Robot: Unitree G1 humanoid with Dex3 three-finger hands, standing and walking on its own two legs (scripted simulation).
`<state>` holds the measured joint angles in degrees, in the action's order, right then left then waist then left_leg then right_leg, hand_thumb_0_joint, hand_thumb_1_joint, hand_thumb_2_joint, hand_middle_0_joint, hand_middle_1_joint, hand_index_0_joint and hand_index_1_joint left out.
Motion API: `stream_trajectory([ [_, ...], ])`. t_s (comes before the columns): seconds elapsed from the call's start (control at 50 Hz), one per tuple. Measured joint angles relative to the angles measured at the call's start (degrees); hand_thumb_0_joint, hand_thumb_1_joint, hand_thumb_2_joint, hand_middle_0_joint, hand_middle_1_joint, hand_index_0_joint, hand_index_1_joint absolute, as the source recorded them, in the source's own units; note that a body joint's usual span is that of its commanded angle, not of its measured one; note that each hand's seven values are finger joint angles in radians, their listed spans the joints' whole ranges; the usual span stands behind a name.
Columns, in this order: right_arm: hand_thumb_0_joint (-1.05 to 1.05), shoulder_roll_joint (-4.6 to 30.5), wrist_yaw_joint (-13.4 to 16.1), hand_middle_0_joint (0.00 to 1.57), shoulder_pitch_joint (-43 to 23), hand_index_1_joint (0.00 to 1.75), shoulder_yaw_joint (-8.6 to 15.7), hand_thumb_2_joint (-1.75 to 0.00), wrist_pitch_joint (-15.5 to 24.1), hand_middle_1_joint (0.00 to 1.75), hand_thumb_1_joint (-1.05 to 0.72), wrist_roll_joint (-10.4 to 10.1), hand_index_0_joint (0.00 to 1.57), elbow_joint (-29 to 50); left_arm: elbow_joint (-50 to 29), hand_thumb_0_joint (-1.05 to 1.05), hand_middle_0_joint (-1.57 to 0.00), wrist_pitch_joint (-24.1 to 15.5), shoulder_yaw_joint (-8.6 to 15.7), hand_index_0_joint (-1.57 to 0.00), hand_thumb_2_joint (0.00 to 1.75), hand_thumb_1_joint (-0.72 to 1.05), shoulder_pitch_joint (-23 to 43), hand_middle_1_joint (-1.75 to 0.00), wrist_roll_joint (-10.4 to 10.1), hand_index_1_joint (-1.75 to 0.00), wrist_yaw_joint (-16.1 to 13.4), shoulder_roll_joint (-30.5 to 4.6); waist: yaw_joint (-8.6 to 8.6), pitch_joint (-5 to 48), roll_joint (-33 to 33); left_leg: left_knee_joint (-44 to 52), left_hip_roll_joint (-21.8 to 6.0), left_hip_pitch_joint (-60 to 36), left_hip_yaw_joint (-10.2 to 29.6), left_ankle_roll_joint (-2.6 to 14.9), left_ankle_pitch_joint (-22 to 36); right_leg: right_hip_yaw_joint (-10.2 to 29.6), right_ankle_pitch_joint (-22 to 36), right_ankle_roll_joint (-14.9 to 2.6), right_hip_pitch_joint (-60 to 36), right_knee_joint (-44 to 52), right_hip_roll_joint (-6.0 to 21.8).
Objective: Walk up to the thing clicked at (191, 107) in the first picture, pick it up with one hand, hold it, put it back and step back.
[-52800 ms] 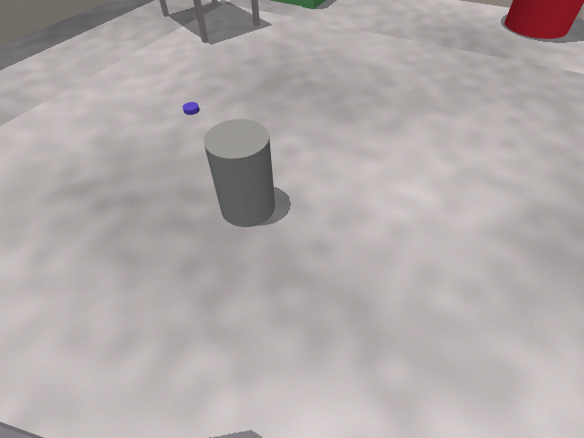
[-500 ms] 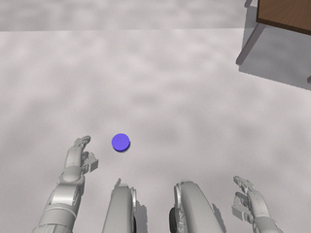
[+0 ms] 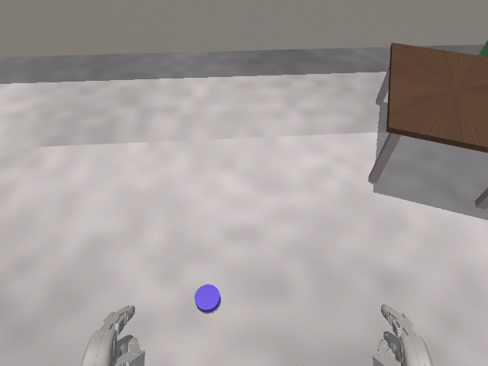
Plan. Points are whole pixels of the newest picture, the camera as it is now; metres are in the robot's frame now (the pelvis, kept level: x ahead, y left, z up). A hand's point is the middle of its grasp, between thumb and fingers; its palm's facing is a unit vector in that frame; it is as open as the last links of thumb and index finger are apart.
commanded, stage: home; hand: left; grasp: from above
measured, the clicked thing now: (207, 298) +0.50 +0.14 -0.69
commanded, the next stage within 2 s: none
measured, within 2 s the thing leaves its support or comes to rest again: neither
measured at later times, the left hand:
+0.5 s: hand out of the picture +0.16 +0.18 -0.04, palm faces +0.05 -0.98 -0.19, open 7.4 cm
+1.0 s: hand (138, 364) +0.17 +0.17 -0.04, palm faces +0.05 -0.98 -0.20, open 7.4 cm
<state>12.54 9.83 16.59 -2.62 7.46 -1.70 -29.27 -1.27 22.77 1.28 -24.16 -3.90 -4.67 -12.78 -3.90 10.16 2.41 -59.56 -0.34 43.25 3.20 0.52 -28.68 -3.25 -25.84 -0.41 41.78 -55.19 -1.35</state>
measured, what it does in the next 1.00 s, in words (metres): stands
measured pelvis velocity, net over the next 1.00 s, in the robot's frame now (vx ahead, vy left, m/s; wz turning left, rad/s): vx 0.01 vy -0.01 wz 0.01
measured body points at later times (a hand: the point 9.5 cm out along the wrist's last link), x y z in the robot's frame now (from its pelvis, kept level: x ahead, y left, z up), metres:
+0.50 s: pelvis +0.00 +0.00 +0.01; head +0.02 +0.01 +0.46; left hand +0.16 +0.23 -0.02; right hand +0.17 -0.24 -0.05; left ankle +0.01 +0.11 -0.68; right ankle +0.01 -0.12 -0.68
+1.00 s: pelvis +0.01 -0.01 +0.01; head +0.02 +0.00 +0.46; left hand +0.17 +0.22 -0.02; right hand +0.17 -0.25 -0.06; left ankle +0.01 +0.11 -0.68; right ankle +0.01 -0.12 -0.68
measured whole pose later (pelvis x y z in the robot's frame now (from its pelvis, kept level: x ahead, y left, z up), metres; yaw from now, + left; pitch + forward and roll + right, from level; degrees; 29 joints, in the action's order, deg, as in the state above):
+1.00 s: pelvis +0.01 -0.01 +0.01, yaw +1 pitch +10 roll -2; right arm 13.0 10.5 16.9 -2.0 13.2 -0.6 -30.9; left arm -6.5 24.8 1.4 -28.3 -3.5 -1.1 -13.1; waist -2.3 9.3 2.4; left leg -56.9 -0.2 38.0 3.4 0.2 -28.6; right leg -3.4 -26.2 -0.7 36.7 -53.2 -1.3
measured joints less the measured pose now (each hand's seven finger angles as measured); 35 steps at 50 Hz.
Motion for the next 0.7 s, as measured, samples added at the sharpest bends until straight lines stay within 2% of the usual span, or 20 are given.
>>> stream_trajectory([
  [0.14,0.01,0.01,0.76,0.21,-0.13,0.3,-0.22,-0.9,2.44,0.3,-0.91,0.4,0.21,0.92,-5.17,0.01,-0.2,2.02,0.02,-0.21,0.9,0.91,-5.13,-0.3,-0.12,-0.3,1.74,-0.47,1.01,0.12,0.49,3.08,0.26,-4.69,0.19,0.26,0.73,-0.15,0.71,0.24,-4.99,3.37,0.24],
  [0.3,0.01,0.1,0.8,0.21,-0.92,0.3,-0.32,-0.9,4.76,0.3,-0.9,1.01,0.21,0.47,-4.61,0.01,-0.2,2.69,0.04,-0.2,0.9,0.91,-4.55,-0.3,0.39,-0.3,3.18,-0.46,1.74,-0.69,-0.09,3.14,0.58,-5.57,0.38,0.31,0.83,-0.35,0.62,0.32,-5.94,3.32,0.55],
  [0.48,0.01,0.23,0.65,0.21,-0.02,0.3,-0.14,-0.9,5.32,0.3,-0.9,1.12,0.21,-0.8,-5.11,0.01,-0.2,2.44,-0.16,-0.2,0.9,0.91,-4.01,-0.3,0.83,-0.3,3.26,-0.64,1.63,-1.32,-0.42,2.98,0.5,-5.65,0.22,0.3,0.8,-0.18,0.66,0.34,-5.94,3.14,0.47],
  [0.7,0.01,0.3,0.49,0.21,1.14,0.3,0.16,-0.9,5.36,0.3,-0.9,1.01,0.21,-1.49,-5.31,0.01,-0.2,2.38,0.22,-0.2,0.9,0.91,-4.35,-0.3,0.35,-0.3,3.43,-0.47,1.31,-1.34,0.02,2.83,0.35,-4.93,-0.08,0.15,0.61,0.12,0.42,0.2,-4.92,2.63,0.34],
])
